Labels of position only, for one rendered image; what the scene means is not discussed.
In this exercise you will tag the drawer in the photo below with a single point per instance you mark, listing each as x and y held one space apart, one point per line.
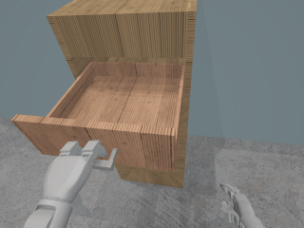
135 107

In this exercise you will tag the robot left hand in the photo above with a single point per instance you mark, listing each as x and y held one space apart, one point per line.
67 174

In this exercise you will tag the handle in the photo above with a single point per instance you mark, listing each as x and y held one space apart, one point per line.
104 164

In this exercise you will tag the cabinet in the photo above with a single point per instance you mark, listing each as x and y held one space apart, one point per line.
132 31

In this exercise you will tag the robot left forearm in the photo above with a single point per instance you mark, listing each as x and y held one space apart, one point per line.
49 213

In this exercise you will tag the robot right hand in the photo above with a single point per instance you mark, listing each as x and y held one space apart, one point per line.
233 211

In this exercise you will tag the robot right forearm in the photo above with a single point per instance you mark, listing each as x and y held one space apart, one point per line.
249 221

